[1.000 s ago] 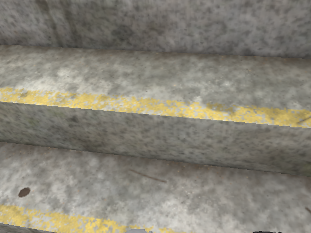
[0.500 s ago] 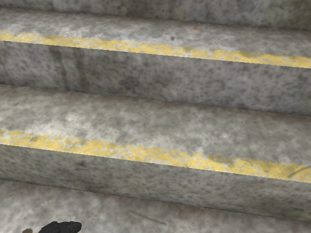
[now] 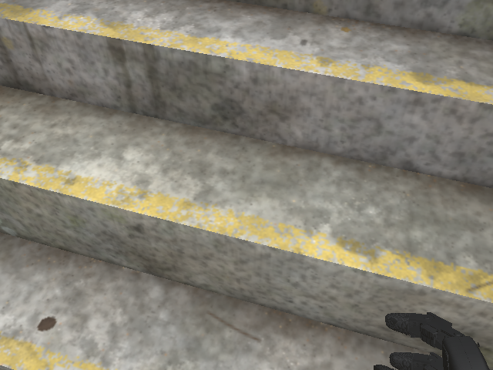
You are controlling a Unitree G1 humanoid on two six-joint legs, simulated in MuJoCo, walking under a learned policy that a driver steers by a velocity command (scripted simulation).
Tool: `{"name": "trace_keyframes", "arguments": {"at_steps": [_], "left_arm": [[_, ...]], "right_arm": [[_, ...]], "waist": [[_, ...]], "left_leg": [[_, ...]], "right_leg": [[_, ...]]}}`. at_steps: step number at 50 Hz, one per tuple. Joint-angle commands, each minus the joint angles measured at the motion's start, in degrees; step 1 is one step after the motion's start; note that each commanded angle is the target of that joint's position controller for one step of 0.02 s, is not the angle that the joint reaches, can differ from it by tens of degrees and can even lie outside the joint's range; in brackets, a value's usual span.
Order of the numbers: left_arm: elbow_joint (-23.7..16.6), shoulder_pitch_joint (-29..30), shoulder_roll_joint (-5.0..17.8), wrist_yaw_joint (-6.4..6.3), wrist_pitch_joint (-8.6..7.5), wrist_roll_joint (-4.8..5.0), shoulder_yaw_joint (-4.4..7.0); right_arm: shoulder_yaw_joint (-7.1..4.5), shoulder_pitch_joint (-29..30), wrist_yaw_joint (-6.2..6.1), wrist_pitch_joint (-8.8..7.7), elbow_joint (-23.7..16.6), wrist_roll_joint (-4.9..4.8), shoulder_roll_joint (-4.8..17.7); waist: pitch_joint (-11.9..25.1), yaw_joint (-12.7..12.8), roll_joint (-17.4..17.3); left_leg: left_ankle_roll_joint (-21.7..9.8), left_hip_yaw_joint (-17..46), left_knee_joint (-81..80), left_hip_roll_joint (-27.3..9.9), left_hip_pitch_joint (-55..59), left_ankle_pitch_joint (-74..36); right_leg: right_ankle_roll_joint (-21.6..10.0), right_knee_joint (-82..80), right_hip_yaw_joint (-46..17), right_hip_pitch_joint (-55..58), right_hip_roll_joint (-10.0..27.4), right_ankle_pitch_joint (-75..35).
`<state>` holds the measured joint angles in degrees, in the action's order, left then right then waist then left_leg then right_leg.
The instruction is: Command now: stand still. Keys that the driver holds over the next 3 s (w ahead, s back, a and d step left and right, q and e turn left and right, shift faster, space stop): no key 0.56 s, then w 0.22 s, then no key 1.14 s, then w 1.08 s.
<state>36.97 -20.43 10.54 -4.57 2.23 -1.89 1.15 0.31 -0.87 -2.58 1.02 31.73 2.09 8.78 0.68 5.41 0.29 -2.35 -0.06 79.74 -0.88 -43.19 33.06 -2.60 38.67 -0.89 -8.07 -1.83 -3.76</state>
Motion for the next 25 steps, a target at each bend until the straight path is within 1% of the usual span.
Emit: {"name": "trace_keyframes", "arguments": {"at_steps": [1,2,3,4,5,6,7,8,9,10,11,12,13,14,15,16,17,18,19,20,21,22,23,24,25], "left_arm": [[1.3,10.7,8.6,-0.29,-1.31,0.91,1.59],[-0.1,12.9,12.3,0.52,-2.44,0.75,1.77],[0.4,8.3,14.3,1.39,-5.08,1.42,2.56],[3.7,6.6,15.0,2.50,-7.32,3.73,3.88],[3.4,10.2,15.2,2.84,-6.98,5.99,4.59],[1.9,11.5,14.3,2.74,-5.71,6.50,4.91],[-1.8,12.7,12.2,2.06,-4.87,4.17,4.04],[-4.9,12.6,7.3,1.90,-4.54,1.13,2.70],[-3.1,3.3,3.7,2.24,-3.91,0.69,1.30],[-1.1,-3.8,3.4,2.02,-3.46,-1.09,0.65],[2.5,-13.1,1.4,1.25,-2.67,-1.83,-0.12],[7.7,-24.4,-0.8,-0.46,-0.44,-0.51,-0.29],[10.4,-24.4,-3.1,-0.84,0.87,1.54,-1.00],[10.7,-23.3,-7.5,-0.51,0.58,2.75,-2.35],[10.4,-15.1,-7.1,-0.35,-1.51,3.18,-3.60],[10.1,-8.1,-6.2,0.36,-3.04,0.93,-5.01],[10.5,-7.8,0.0,0.61,-5.07,-1.62,-3.47],[10.9,-14.0,7.9,-0.18,-7.75,-1.36,-0.63],[13.0,-16.4,8.2,-0.29,-8.12,-1.36,0.54],[13.3,-15.8,7.6,-0.32,-7.97,-1.50,1.02],[12.5,-14.1,7.5,-0.94,-8.01,-0.71,1.36],[12.6,-14.1,7.7,-2.27,-7.93,0.34,1.94],[11.4,-11.2,9.2,-3.24,-8.11,0.56,2.76],[8.2,-4.5,11.0,-4.03,-9.30,0.34,3.46],[10.5,-6.9,8.4,-3.92,-8.49,1.34,2.72]], "right_arm": [[-1.59,-7.8,1.66,-0.95,-1.9,-0.65,3.6],[-2.96,-14.5,1.22,0.24,-0.7,0.22,4.1],[-3.08,-14.2,-0.11,1.54,0.3,-0.58,4.3],[-3.07,-11.6,-1.84,1.20,-1.0,-0.27,4.0],[-4.76,-19.6,-3.37,2.56,3.2,-0.08,6.5],[-5.78,-14.7,-4.18,4.14,6.4,-2.12,8.8],[-6.20,-7.1,-5.04,4.04,5.5,-1.63,10.4],[-5.55,0.4,-4.40,2.57,-0.4,1.38,5.1],[-4.44,12.1,-3.88,0.70,-1.7,2.97,2.1],[-2.69,16.2,-3.10,-0.79,-0.5,3.21,0.1],[-1.15,20.2,-2.53,-2.01,1.2,3.17,-1.2],[-0.47,25.4,-2.28,-2.62,0.9,2.42,-1.4],[-0.08,16.3,-1.93,-2.00,3.2,2.16,-2.4],[-0.46,10.0,-1.53,-0.52,5.1,2.52,-3.1],[0.50,8.6,-1.19,0.06,2.5,1.07,-3.7],[-0.73,3.4,-0.59,1.60,1.8,-0.43,-5.4],[-1.46,-0.8,0.39,0.96,-0.3,-1.57,-4.5],[-0.56,0.5,0.40,-0.86,-6.5,1.00,-3.1],[0.08,3.0,0.52,-1.13,-6.8,2.77,-3.3],[0.18,5.6,0.49,-0.98,-6.3,3.36,-2.2],[-0.16,6.5,0.68,-0.67,-7.0,3.24,-0.3],[-0.10,11.2,1.63,-0.08,-9.9,3.60,0.2],[-0.12,13.8,2.25,0.71,-13.1,2.75,0.2],[-0.14,14.1,2.11,2.10,-16.7,1.37,0.2],[-0.62,15.5,2.12,3.06,-15.2,2.02,0.8]], "waist": [[3.6,-15.3,-7.8],[10.5,-19.3,-3.8],[13.2,-14.1,4.8],[5.0,-12.4,8.0],[7.6,-18.2,-2.6],[12.7,-16.5,-28.9],[15.3,-12.3,-43.9],[10.3,-9.4,-21.9],[3.7,0.8,-6.9],[-0.2,6.4,5.6],[-3.9,13.2,16.8],[-8.2,18.6,20.4],[-6.3,13.1,18.1],[-3.8,11.1,10.6],[-8.7,6.8,11.1],[-3.6,-0.2,7.6],[-0.5,-4.9,7.6],[-5.2,-5.6,12.2],[-5.0,-4.6,9.1],[-3.2,-4.3,3.3],[-1.3,-5.7,1.3],[-0.6,-5.7,1.6],[0.6,-7.2,3.0],[-1.1,-8.9,8.9],[0.3,-7.6,2.0]], "left_leg": [[-3.8,-8.6,-23.1,8.6,39.2,-17.7],[-2.5,-10.6,-20.0,11.8,42.9,-19.5],[-1.8,-17.2,-15.2,12.4,37.5,-5.2],[-1.5,-15.8,-26.1,10.0,32.0,-4.5],[-5.7,-11.8,-31.0,8.6,35.1,-15.0],[-13.5,2.3,-40.3,1.7,29.8,-25.5],[-18.8,23.6,-44.3,-6.7,26.5,-37.8],[-16.0,27.5,-25.2,-9.6,7.3,-34.5],[-10.8,27.2,-14.8,-10.6,-18.0,-28.9],[-5.8,20.6,-13.2,-8.6,-24.4,-25.9],[-4.1,8.9,-12.7,-4.7,-21.8,-23.4],[-6.3,-3.3,-9.5,-2.0,-22.5,-26.5],[-6.6,-9.9,-5.9,2.5,-16.1,-17.3],[-4.0,-10.2,10.5,6.2,-9.3,-6.4],[-2.8,-10.9,21.8,8.0,-3.4,4.9],[-2.0,-6.6,43.5,12.6,-7.2,11.1],[0.7,-3.3,58.4,16.2,-23.9,13.0],[0.0,6.6,57.6,11.2,-39.8,7.4],[-0.6,8.5,59.7,9.5,-51.1,3.6],[-1.3,7.1,60.1,9.1,-53.0,2.0],[-1.7,4.3,58.0,7.8,-51.7,0.8],[-1.8,2.0,52.5,4.6,-50.2,1.3],[-2.0,3.5,48.2,0.6,-46.8,2.6],[-1.9,10.6,43.9,-3.9,-44.4,2.0],[-2.1,7.1,43.3,-2.6,-43.2,0.3]], "right_leg": [[5.1,-43.2,6.8,-8.8,1.1,-48.7],[9.0,-40.0,7.8,-1.3,3.2,-81.8],[17.0,-32.6,6.3,3.3,2.8,-117.8],[13.9,-20.1,2.3,-1.1,5.1,-110.5],[12.7,-4.1,3.4,-3.6,1.5,-91.2],[9.9,28.3,1.7,-5.5,-5.7,-34.1],[7.6,60.4,-14.4,-16.5,-7.8,28.2],[-0.1,70.0,-33.1,-19.6,-2.7,44.9],[-5.4,68.5,-36.2,-9.0,1.6,48.1],[-4.9,53.1,-23.5,-6.6,0.5,34.3],[-1.9,24.3,-7.0,-5.9,-0.3,14.9],[0.0,-1.2,5.7,-1.7,-2.3,2.0],[-1.1,-15.8,9.7,2.8,-1.6,-11.6],[-3.8,-27.3,-4.4,-0.2,2.6,-13.8],[-2.2,-36.7,1.3,-7.2,1.9,-22.1],[-3.3,-34.9,-0.1,2.8,8.8,-44.2],[-2.4,-13.9,-6.2,14.6,13.0,-81.7],[-2.2,-8.3,-15.9,21.9,18.4,-82.7],[-4.1,-8.9,-19.1,29.1,20.2,-71.3],[-4.7,-10.0,-17.4,31.1,19.4,-63.3],[-4.7,-12.1,-17.0,31.0,19.5,-62.3],[-5.2,-15.1,-15.9,29.9,20.3,-64.2],[-7.2,-17.9,-18.3,26.6,22.9,-60.7],[-10.8,-21.2,-28.9,20.0,29.2,-48.2],[-9.7,-21.4,-23.0,23.1,24.8,-47.4]]}}
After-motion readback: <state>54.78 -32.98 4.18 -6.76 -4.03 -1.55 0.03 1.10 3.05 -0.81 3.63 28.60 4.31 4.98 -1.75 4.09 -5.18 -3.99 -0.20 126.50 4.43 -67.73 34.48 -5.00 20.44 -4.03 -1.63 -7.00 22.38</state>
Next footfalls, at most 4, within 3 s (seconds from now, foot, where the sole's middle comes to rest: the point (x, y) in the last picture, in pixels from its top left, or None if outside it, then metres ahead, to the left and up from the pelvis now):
0.04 right None -0.15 -0.09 -0.82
0.32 right None -0.14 -0.20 -0.87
0.62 left None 0.11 -0.04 -0.66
1.04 right None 0.07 -0.29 -0.66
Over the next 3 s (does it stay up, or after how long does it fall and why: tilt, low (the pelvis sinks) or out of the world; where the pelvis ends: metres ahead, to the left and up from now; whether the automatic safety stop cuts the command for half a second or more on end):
stays up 0.36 -0.05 0.33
